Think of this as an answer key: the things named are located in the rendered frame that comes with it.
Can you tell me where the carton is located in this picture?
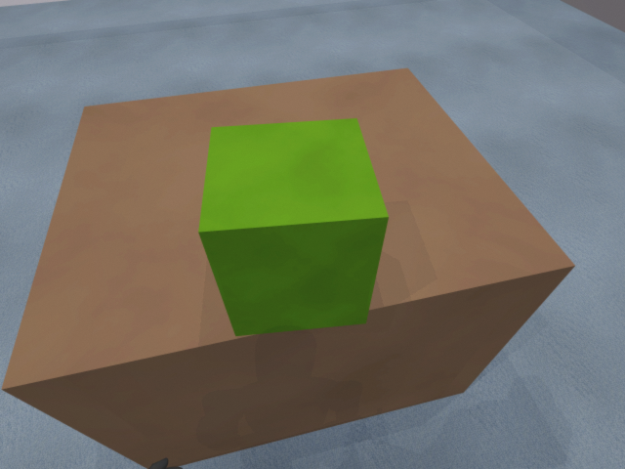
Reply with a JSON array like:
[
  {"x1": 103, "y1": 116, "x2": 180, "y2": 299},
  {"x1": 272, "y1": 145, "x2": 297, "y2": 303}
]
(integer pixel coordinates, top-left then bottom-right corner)
[{"x1": 198, "y1": 118, "x2": 389, "y2": 336}]

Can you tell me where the pedestal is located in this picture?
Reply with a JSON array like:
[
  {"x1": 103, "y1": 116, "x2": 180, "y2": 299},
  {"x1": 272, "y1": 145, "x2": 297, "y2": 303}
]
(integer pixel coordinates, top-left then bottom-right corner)
[{"x1": 1, "y1": 68, "x2": 575, "y2": 469}]

